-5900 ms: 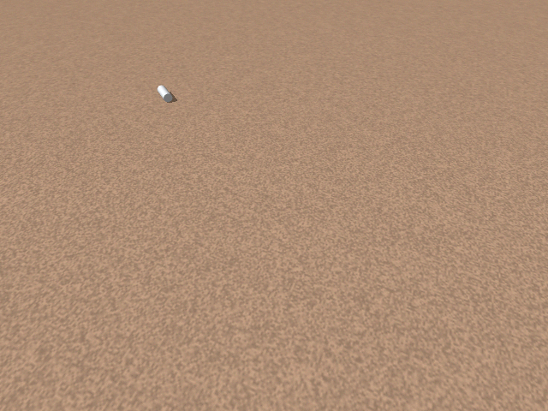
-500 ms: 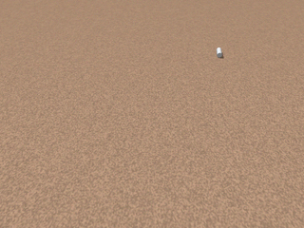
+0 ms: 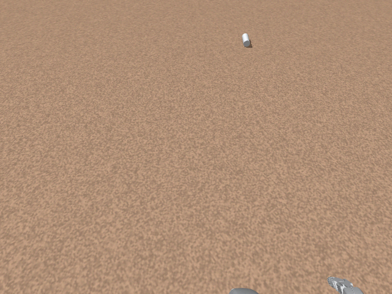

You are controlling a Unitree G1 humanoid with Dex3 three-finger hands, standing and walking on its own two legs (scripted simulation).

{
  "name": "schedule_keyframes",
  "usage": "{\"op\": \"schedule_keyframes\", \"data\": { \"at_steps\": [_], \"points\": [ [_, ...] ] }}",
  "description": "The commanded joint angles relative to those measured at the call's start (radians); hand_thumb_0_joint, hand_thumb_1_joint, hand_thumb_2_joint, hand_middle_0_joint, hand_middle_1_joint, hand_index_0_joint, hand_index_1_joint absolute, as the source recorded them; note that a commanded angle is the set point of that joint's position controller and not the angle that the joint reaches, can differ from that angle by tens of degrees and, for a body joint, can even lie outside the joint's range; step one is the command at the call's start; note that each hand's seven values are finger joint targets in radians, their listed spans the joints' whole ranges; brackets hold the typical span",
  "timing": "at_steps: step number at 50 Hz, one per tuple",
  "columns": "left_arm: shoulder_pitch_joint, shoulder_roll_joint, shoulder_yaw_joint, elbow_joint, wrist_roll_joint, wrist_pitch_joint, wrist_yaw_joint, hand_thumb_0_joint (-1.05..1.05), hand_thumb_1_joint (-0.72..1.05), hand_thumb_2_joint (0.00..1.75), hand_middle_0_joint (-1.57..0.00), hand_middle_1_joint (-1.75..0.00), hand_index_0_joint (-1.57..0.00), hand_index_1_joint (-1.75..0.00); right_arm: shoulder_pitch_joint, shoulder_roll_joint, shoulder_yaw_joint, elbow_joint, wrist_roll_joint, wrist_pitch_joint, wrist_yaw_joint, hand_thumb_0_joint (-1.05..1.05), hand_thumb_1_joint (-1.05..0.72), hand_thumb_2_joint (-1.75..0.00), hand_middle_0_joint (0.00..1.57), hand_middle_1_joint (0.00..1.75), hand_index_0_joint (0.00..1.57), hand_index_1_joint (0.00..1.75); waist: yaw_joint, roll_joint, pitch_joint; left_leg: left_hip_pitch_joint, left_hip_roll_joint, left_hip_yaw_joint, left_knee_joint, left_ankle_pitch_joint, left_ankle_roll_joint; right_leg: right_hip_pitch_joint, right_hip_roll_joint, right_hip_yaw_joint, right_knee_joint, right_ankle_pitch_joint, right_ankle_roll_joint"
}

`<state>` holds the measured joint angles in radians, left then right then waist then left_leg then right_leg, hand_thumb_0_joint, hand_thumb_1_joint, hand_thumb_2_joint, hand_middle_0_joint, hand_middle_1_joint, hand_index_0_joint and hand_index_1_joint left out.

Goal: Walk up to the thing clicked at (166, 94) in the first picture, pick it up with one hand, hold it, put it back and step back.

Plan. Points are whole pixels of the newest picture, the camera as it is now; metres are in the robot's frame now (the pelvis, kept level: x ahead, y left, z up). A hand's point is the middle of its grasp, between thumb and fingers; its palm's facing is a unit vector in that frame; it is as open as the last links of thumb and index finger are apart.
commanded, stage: walk up
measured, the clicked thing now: (245, 39) +2.31 -0.50 -0.74
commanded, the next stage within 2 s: stand in 1.20 s
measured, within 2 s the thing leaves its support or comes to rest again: neither
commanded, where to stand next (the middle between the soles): +0.04 +0.02 m, yaw -13 degrees
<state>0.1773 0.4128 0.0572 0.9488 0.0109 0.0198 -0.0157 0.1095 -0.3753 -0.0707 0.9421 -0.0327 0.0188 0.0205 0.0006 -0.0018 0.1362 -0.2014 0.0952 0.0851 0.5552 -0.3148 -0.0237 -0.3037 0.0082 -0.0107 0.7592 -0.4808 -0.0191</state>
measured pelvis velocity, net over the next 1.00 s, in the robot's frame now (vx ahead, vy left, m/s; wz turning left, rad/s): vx -0.01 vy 0.02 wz -0.22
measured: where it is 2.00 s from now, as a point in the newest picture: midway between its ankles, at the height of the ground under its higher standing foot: outside the picture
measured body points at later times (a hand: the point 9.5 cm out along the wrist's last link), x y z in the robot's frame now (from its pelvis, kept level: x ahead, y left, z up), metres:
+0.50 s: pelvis +0.00 +0.01 -0.01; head +0.04 +0.01 +0.44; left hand +0.14 +0.31 -0.13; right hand +0.05 -0.31 -0.12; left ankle +0.02 +0.14 -0.73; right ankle -0.03 -0.11 -0.71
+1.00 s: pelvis -0.01 +0.02 +0.01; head +0.00 +0.02 +0.46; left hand +0.15 +0.29 -0.12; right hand -0.01 -0.29 -0.12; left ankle +0.01 +0.15 -0.73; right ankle -0.02 -0.12 -0.73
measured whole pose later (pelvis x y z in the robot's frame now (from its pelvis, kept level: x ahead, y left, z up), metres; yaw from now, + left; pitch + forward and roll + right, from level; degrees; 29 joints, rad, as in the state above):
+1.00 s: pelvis -0.01 +0.02 +0.01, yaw -13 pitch -3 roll +0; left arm 0.10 0.35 0.01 1.06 0.00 -0.02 -0.01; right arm 0.13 -0.34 -0.02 1.06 -0.01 0.00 0.02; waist -0.01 -0.01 0.08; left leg -0.12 0.03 0.04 0.42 -0.25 -0.02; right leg -0.17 0.01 0.09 0.44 -0.21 0.02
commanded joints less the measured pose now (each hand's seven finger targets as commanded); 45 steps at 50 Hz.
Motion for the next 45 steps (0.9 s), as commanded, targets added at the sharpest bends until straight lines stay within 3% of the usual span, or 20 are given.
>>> {"op": "schedule_keyframes", "data": {
  "at_steps": [1,2,3,4,5,8,11,16,18,19,20,24,27,29,30,33,35,37,39,45],
  "points": [
    [0.121,0.148,0.048,-0.045,0.015,-0.032,0.013,0.00,0.90,0.90,-0.20,-0.30,-0.20,-0.30,-0.031,-0.255,-0.058,-0.111,0.014,0.001,-0.012,0.00,-0.90,-0.90,0.20,0.30,0.20,0.30,0.020,0.151,-0.154,0.069,0.127,-0.070,0.084,0.431,0.141,0.137,0.025,-0.048,-0.335,0.283,-0.014],
    [0.135,0.220,0.069,-0.051,0.021,-0.043,0.024,0.00,0.90,0.90,-0.20,-0.30,-0.20,-0.30,-0.005,-0.201,-0.043,-0.124,0.025,0.005,-0.011,0.00,-0.90,-0.90,0.20,0.30,0.20,0.30,0.031,-0.037,-0.176,-0.034,0.056,-0.032,0.246,0.258,0.088,0.222,-0.096,0.148,-0.383,0.475,-0.042],
    [0.124,0.283,0.081,-0.082,0.027,-0.058,0.032,0.00,0.90,0.90,-0.20,-0.30,-0.20,-0.30,-0.031,-0.125,-0.017,-0.162,0.029,0.013,-0.008,0.00,-0.90,-0.90,0.20,0.30,0.20,0.30,0.031,-0.220,-0.149,-0.260,-0.090,-0.028,0.381,-0.246,0.027,0.278,-0.311,0.502,-0.425,0.655,-0.146],
    [0.104,0.324,0.081,-0.107,0.029,-0.059,0.035,0.00,0.90,0.90,-0.20,-0.30,-0.20,-0.30,-0.051,-0.180,-0.032,-0.156,0.028,0.029,-0.026,0.00,-0.90,-0.90,0.20,0.30,0.20,0.30,0.047,-0.172,-0.180,-0.208,-0.061,-0.132,0.490,-0.372,0.038,0.162,-0.401,0.582,-0.427,0.611,-0.291],
    [0.063,0.288,0.077,-0.117,0.014,-0.059,0.037,0.00,0.90,0.90,-0.20,-0.30,-0.20,-0.30,-0.025,-0.199,-0.034,-0.136,0.032,0.034,-0.026,0.00,-0.90,-0.90,0.20,0.30,0.20,0.30,0.024,-0.123,-0.149,-0.197,-0.047,-0.160,0.540,-0.332,0.033,0.142,-0.365,0.503,-0.392,0.627,-0.292],
    [0.048,0.221,0.055,-0.131,0.013,-0.055,0.050,0.00,0.90,0.90,-0.20,-0.30,-0.20,-0.30,0.022,-0.194,-0.027,-0.117,0.031,0.016,-0.026,0.00,-0.90,-0.90,0.20,0.30,0.20,0.30,0.004,-0.135,-0.168,-0.233,-0.031,-0.140,0.412,-0.222,0.027,0.225,-0.243,0.304,-0.294,0.739,-0.200],
    [0.117,0.219,0.051,-0.136,0.014,-0.053,0.053,0.00,0.90,0.90,-0.20,-0.30,-0.20,-0.30,-0.001,-0.191,-0.028,-0.130,0.016,0.009,-0.025,0.00,-0.90,-0.90,0.20,0.30,0.20,0.30,0.040,-0.123,-0.184,-0.197,-0.055,-0.127,0.268,-0.209,0.020,0.243,-0.222,0.298,-0.248,0.806,-0.204],
    [-0.004,0.205,0.038,-0.186,-0.010,-0.033,0.042,0.00,0.90,0.90,-0.20,-0.30,-0.20,-0.30,0.118,-0.178,-0.043,-0.079,0.006,-0.013,-0.029,0.00,-0.90,-0.90,0.20,0.30,0.20,0.30,-0.045,-0.130,-0.181,0.080,-0.088,-0.088,-0.106,0.102,0.050,0.018,-0.172,0.249,-0.154,0.626,-0.118],
    [0.005,0.125,0.015,-0.186,-0.025,-0.024,0.040,0.00,0.90,0.90,-0.20,-0.30,-0.20,-0.30,0.051,-0.302,-0.064,-0.101,0.003,-0.031,-0.031,0.00,-0.90,-0.90,0.20,0.30,0.20,0.30,-0.026,0.166,-0.160,0.061,0.223,-0.475,-0.252,0.125,0.188,-0.113,0.062,0.124,0.002,0.155,-0.012],
    [0.015,0.188,0.038,-0.151,-0.009,-0.019,0.048,0.00,0.90,0.90,-0.20,-0.30,-0.20,-0.30,0.014,-0.323,-0.069,-0.113,0.011,-0.037,-0.023,0.00,-0.90,-0.90,0.20,0.30,0.20,0.30,-0.026,0.212,-0.140,-0.019,0.317,-0.530,-0.236,0.176,0.296,-0.053,0.037,0.108,0.174,-0.119,0.001],
    [0.031,0.194,0.037,-0.141,-0.008,-0.020,0.044,0.00,0.90,0.90,-0.20,-0.30,-0.20,-0.30,0.006,-0.284,-0.062,-0.117,0.006,-0.042,-0.023,0.00,-0.90,-0.90,0.20,0.30,0.20,0.30,-0.004,0.150,-0.115,-0.027,0.290,-0.459,-0.211,0.243,0.303,-0.056,0.023,0.123,0.217,-0.127,-0.001],
    [0.049,0.152,0.036,-0.109,-0.014,-0.042,0.025,0.00,0.90,0.90,-0.20,-0.30,-0.20,-0.30,-0.007,-0.252,-0.038,-0.107,0.005,-0.045,-0.027,0.00,-0.90,-0.90,0.20,0.30,0.20,0.30,0.010,0.219,-0.121,0.043,0.152,-0.244,-0.082,0.469,0.193,-0.009,0.001,0.040,-0.054,-0.006,-0.004],
    [0.076,0.158,0.037,-0.071,0.005,-0.058,0.033,0.00,0.90,0.90,-0.20,-0.30,-0.20,-0.30,-0.001,-0.219,-0.020,-0.113,0.024,-0.020,-0.021,0.00,-0.90,-0.90,0.20,0.30,0.20,0.30,0.019,0.150,-0.172,0.000,0.086,-0.155,0.046,0.470,0.114,0.200,0.003,0.056,-0.355,0.360,-0.023],
    [0.016,0.249,0.047,-0.086,0.006,-0.070,0.039,0.00,0.90,0.90,-0.20,-0.30,-0.20,-0.30,0.003,-0.158,-0.002,-0.120,0.039,-0.014,-0.019,0.00,-0.90,-0.90,0.20,0.30,0.20,0.30,0.002,-0.036,-0.176,-0.115,-0.039,-0.081,0.132,0.054,0.024,0.182,-0.255,0.396,-0.364,0.480,-0.157],
    [-0.039,0.267,0.042,-0.097,0.005,-0.070,0.035,0.00,0.90,0.90,-0.20,-0.30,-0.20,-0.30,0.010,-0.180,-0.014,-0.099,0.034,-0.003,-0.025,0.00,-0.90,-0.90,0.20,0.30,0.20,0.30,-0.010,-0.085,-0.147,-0.011,-0.049,-0.094,0.192,-0.178,0.030,0.020,-0.307,0.433,-0.370,0.433,-0.219],
    [-0.072,0.215,0.026,-0.088,0.008,-0.071,0.033,0.00,0.90,0.90,-0.20,-0.30,-0.20,-0.30,0.009,-0.174,-0.009,-0.076,0.034,-0.011,-0.018,0.00,-0.90,-0.90,0.20,0.30,0.20,0.30,-0.014,-0.138,-0.100,-0.069,-0.053,-0.117,0.119,-0.184,0.050,0.061,-0.233,0.337,-0.362,0.444,-0.163],
    [-0.111,0.196,0.018,-0.080,0.001,-0.068,0.031,0.00,0.90,0.90,-0.20,-0.30,-0.20,-0.30,0.077,-0.167,-0.006,-0.037,0.029,-0.028,-0.018,0.00,-0.90,-0.90,0.20,0.30,0.20,0.30,-0.046,-0.144,-0.150,0.053,-0.034,-0.125,-0.089,0.071,0.047,0.057,-0.180,0.254,-0.306,0.525,-0.097],
    [-0.077,0.152,0.008,-0.060,-0.014,-0.061,0.027,0.00,0.90,0.90,-0.20,-0.30,-0.20,-0.30,0.023,-0.216,-0.014,-0.036,0.017,-0.041,-0.017,0.00,-0.90,-0.90,0.20,0.30,0.20,0.30,-0.006,-0.040,-0.200,0.092,0.045,-0.220,-0.165,0.163,0.082,0.070,-0.089,0.179,-0.281,0.410,-0.033],
    [-0.084,0.158,0.008,-0.030,-0.011,-0.058,0.024,0.00,0.90,0.90,-0.20,-0.30,-0.20,-0.30,-0.026,-0.214,-0.002,-0.024,0.021,-0.044,-0.011,0.00,-0.90,-0.90,0.20,0.30,0.20,0.30,0.012,-0.018,-0.174,0.022,0.055,-0.210,-0.172,0.097,0.091,0.133,-0.078,0.177,-0.323,0.278,-0.029],
    [-0.104,0.157,0.001,0.035,-0.018,-0.058,0.021,0.00,0.90,0.90,-0.20,-0.30,-0.20,-0.30,-0.039,-0.204,0.010,0.031,0.022,-0.049,-0.014,0.00,-0.90,-0.90,0.20,0.30,0.20,0.30,0.011,0.031,-0.146,0.058,0.034,-0.167,-0.234,0.140,0.067,0.149,-0.085,0.176,-0.364,0.415,-0.023]
  ]
}}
